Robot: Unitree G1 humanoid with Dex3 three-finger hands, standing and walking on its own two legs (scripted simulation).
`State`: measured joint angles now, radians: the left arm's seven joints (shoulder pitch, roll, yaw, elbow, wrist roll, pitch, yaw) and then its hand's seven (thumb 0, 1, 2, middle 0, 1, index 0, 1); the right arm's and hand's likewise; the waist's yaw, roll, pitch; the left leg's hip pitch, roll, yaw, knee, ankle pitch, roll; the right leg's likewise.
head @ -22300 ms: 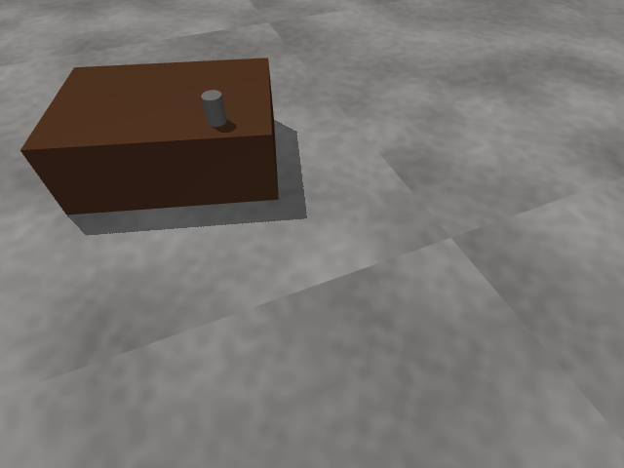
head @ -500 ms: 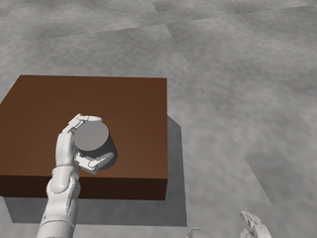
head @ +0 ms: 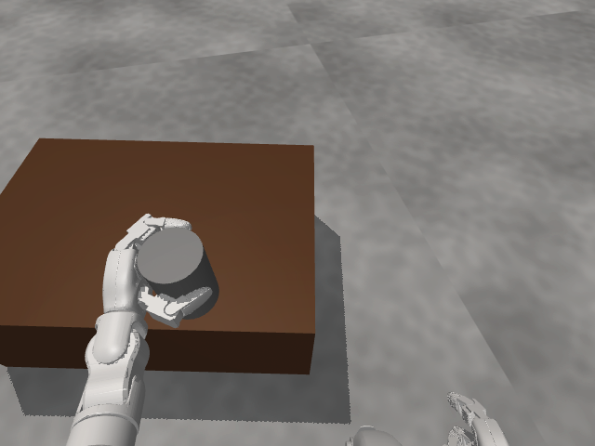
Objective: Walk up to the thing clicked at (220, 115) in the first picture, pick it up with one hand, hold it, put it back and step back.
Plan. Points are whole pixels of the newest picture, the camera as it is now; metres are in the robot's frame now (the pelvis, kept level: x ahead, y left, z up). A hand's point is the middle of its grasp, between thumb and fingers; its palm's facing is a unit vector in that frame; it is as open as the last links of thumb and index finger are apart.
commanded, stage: hold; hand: left
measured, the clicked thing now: (182, 275) +0.33 +0.17 +0.03
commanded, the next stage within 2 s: crouch in 0.72 s
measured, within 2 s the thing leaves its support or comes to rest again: neither
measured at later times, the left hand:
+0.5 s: hand (175, 270) +0.33 +0.17 +0.05, palm faces +0.08 -1.00 -0.01, open 10.9 cm
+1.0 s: hand (180, 271) +0.34 +0.17 +0.04, palm faces +0.06 -1.00 +0.00, open 10.9 cm
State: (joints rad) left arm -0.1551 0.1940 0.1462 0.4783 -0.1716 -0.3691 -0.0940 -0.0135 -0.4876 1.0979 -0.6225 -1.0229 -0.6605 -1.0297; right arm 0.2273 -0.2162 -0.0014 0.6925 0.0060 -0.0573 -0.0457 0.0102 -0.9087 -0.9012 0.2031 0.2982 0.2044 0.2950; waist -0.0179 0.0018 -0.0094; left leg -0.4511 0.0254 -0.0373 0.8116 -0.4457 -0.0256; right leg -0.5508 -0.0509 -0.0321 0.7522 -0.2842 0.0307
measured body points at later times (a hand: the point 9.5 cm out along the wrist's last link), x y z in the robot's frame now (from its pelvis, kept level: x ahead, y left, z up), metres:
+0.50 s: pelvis +0.00 +0.00 +0.00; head +0.04 +0.01 +0.45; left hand +0.32 +0.22 +0.05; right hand +0.13 -0.24 -0.11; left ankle -0.02 +0.13 -0.71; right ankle +0.06 -0.14 -0.71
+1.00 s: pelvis +0.00 +0.00 +0.00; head +0.04 +0.01 +0.44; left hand +0.33 +0.22 +0.04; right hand +0.13 -0.24 -0.11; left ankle -0.02 +0.13 -0.71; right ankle +0.06 -0.14 -0.71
